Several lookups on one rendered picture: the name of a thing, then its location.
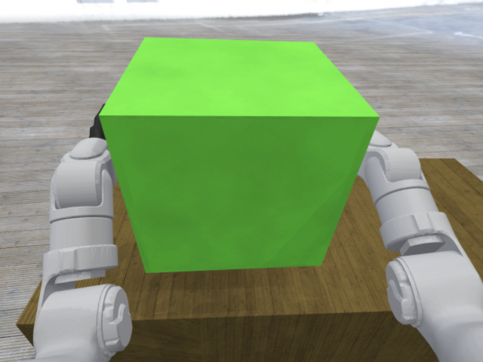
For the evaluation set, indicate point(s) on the robot right upper arm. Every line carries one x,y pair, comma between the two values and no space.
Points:
439,294

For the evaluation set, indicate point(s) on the robot left forearm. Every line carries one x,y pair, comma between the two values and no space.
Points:
81,213

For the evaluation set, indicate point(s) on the robot left hand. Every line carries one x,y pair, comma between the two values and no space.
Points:
96,130

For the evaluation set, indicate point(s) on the pedestal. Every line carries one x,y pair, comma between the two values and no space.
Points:
334,312

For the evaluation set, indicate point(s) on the robot left upper arm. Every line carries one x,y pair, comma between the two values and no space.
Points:
88,324

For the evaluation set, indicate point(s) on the robot right forearm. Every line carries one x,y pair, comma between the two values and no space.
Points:
411,222

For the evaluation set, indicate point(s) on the carton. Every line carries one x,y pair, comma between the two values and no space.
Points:
234,154

